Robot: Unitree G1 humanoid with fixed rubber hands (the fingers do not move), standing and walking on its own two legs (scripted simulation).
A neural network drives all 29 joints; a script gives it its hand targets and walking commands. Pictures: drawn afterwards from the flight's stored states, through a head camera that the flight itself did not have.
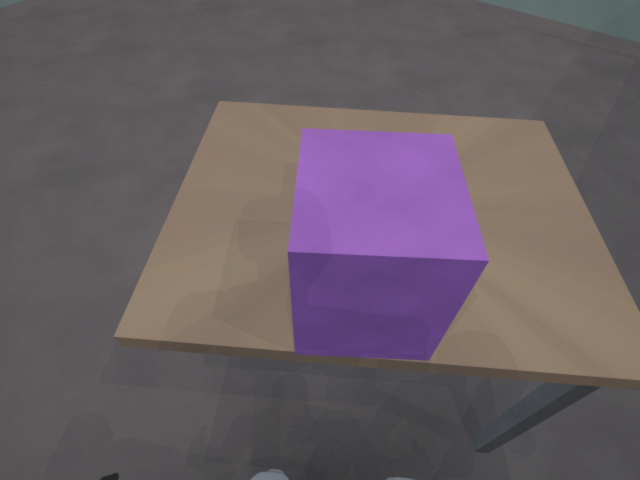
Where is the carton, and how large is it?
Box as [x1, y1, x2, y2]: [288, 128, 488, 360]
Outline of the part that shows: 302,128 288,244 288,264 295,353 428,360 488,261 451,134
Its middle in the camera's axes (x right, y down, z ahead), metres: +0.07 +0.01 +0.55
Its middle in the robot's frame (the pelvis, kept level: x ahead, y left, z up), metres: +0.41 -0.05 +0.04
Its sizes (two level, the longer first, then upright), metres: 0.210 0.200 0.250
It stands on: a table, 0.66 m high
